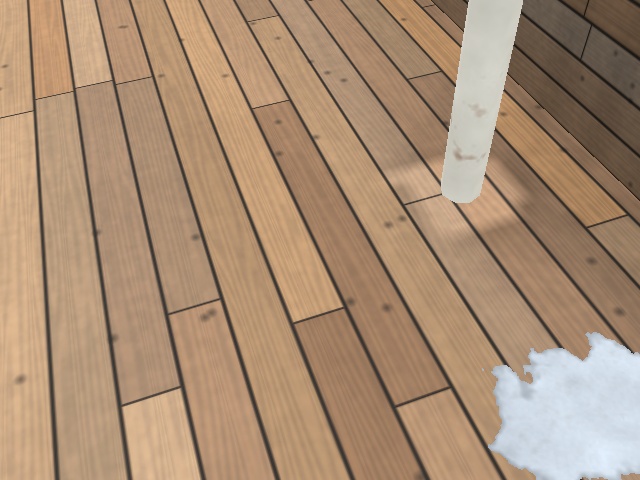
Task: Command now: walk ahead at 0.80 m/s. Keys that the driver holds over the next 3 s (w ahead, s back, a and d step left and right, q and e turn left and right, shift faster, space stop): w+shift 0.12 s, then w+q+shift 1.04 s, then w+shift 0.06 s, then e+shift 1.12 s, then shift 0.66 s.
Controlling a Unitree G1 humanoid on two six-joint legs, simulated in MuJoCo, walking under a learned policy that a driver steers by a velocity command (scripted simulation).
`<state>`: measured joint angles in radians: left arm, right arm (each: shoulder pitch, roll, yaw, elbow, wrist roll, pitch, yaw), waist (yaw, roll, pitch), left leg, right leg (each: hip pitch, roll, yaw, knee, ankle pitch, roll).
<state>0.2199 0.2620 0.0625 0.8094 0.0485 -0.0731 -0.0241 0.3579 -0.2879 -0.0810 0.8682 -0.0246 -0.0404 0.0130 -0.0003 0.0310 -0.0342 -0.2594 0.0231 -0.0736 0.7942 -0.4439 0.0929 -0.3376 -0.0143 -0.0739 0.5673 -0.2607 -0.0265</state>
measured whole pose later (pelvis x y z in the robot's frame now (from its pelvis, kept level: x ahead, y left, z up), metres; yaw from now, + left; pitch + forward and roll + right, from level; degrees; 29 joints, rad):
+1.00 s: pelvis +0.80 +0.17 +0.00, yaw +40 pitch +1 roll -2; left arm 0.16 0.29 0.03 0.70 0.06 -0.07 0.02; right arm 0.31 -0.36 -0.07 0.82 -0.01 -0.04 0.01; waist -0.04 0.03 0.05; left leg -0.32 -0.07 -0.08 1.30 -0.31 0.12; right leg -0.37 -0.02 -0.07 0.57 -0.22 0.01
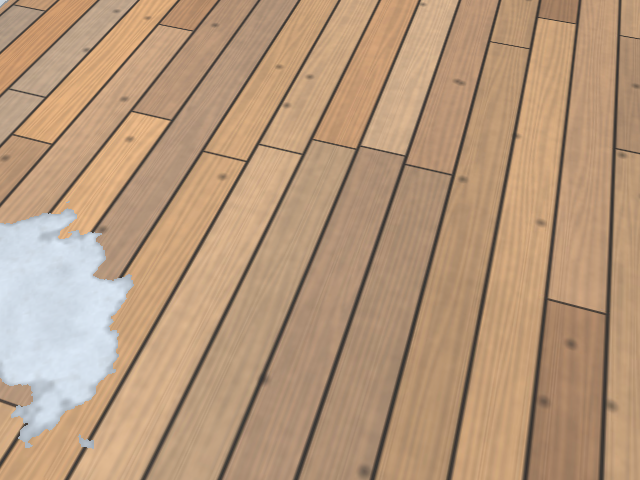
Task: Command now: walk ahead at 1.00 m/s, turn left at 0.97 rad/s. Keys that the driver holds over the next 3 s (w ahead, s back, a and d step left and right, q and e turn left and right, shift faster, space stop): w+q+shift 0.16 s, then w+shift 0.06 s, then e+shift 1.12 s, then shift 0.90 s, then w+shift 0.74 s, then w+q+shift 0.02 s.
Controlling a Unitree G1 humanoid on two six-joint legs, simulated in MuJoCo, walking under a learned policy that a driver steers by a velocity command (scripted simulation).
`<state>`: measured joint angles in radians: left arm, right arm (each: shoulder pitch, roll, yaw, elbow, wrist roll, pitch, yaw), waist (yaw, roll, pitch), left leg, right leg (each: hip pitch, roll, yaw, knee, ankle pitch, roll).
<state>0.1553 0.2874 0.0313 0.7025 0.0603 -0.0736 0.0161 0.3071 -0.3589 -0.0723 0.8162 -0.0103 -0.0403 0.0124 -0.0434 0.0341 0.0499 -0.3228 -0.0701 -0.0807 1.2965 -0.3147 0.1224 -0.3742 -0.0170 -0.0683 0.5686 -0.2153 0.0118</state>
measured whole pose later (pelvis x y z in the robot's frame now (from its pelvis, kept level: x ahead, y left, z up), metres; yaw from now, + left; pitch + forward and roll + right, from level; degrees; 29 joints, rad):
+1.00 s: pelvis +0.60 +0.05 +0.01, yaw -13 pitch +3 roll +1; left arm 0.26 0.32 0.10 0.61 -0.01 0.02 0.02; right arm -0.04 -0.27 -0.04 0.70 0.00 -0.01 -0.01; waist 0.04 -0.01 0.08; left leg -0.54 -0.05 -0.14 1.06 -0.43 -0.05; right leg -0.41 0.12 0.08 0.47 -0.10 -0.09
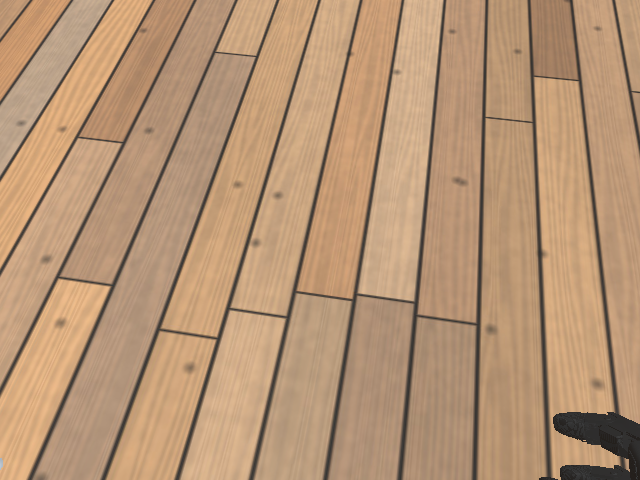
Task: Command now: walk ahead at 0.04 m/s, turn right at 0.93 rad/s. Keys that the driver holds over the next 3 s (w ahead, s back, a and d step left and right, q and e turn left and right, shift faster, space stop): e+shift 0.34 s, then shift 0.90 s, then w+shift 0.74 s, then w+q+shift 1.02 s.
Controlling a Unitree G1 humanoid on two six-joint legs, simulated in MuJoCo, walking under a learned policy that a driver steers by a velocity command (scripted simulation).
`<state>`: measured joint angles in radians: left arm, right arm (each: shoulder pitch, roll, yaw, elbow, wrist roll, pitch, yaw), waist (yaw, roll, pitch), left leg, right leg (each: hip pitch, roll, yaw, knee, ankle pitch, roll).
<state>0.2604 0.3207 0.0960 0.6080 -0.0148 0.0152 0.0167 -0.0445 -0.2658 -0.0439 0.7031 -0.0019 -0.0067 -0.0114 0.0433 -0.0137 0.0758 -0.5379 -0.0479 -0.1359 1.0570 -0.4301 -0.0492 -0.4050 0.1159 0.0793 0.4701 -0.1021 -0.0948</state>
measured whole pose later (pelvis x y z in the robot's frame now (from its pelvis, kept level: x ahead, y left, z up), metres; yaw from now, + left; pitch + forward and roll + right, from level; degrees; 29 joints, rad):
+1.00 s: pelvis +0.03 +0.05 +0.00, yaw -32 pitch +0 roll -1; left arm 0.14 0.23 0.02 0.69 0.02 0.00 0.00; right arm 0.19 -0.26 -0.04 0.80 -0.01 0.02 -0.02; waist -0.01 -0.01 0.02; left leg -0.23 0.04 -0.01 0.53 -0.29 -0.02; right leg -0.25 0.04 0.03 0.52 -0.28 -0.01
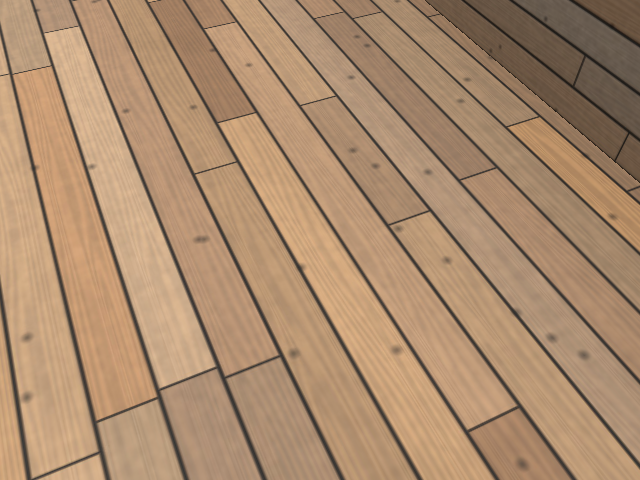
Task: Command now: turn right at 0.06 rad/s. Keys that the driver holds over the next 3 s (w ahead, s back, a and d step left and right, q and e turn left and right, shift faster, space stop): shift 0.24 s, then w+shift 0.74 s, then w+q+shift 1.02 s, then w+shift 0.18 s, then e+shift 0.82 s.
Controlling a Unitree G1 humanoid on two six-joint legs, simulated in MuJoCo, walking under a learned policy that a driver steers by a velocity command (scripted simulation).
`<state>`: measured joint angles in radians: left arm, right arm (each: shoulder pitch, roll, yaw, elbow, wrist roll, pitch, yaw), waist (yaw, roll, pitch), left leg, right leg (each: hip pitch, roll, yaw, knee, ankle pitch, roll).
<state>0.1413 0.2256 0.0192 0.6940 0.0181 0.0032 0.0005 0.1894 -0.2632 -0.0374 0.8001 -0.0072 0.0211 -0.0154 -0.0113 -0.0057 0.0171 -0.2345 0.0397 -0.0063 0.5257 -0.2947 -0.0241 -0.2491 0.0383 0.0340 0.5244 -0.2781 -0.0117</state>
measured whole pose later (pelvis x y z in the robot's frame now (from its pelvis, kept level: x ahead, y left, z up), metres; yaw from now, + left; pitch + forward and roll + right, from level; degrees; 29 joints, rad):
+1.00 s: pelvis +0.36 +0.02 -0.02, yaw +0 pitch +2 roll +0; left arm 0.45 0.24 0.04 0.99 0.01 -0.08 -0.01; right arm 0.07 -0.27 -0.04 0.74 -0.05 -0.06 0.03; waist 0.04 -0.01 0.05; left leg -0.51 -0.03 0.12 0.68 -0.20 0.11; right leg -0.06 -0.02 0.05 1.03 -0.41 -0.08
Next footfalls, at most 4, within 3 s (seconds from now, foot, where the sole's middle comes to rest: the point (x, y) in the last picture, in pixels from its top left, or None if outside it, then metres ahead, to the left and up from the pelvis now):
0.94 left None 0.49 0.09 -0.77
1.40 right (344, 302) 0.95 -0.05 -0.77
1.86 left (212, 220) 1.23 0.31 -0.77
2.28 right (149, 130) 1.62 0.56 -0.77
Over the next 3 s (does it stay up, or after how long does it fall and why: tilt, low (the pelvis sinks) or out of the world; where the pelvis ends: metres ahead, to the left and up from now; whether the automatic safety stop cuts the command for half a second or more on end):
stays up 1.58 0.67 0.00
